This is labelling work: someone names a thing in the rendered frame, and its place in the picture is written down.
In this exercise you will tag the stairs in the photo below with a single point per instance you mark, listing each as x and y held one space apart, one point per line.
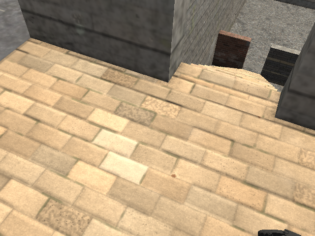
240 74

